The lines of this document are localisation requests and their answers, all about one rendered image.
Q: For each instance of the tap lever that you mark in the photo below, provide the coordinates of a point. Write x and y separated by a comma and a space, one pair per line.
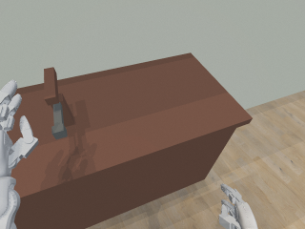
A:
58, 130

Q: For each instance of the left robot forearm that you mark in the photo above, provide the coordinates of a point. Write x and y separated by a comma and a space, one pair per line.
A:
9, 203

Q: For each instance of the robot right hand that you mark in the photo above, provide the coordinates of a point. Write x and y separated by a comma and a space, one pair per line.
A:
240, 215

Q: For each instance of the counter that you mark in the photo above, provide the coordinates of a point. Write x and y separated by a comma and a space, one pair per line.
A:
134, 134

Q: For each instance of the robot left hand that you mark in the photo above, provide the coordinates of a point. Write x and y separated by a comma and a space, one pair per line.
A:
9, 104

